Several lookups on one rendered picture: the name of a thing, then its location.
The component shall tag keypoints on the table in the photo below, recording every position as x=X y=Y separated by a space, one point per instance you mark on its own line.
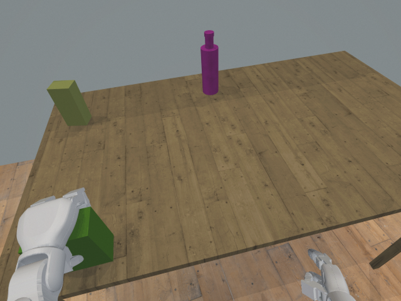
x=283 y=150

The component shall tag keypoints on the right robot hand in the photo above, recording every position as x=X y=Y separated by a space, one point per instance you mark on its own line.
x=318 y=287

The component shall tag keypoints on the robot left forearm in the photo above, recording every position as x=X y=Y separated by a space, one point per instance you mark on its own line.
x=38 y=275

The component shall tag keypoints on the sponge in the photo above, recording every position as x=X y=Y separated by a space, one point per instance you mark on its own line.
x=91 y=239

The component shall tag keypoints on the left robot hand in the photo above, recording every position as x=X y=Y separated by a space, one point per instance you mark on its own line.
x=50 y=222

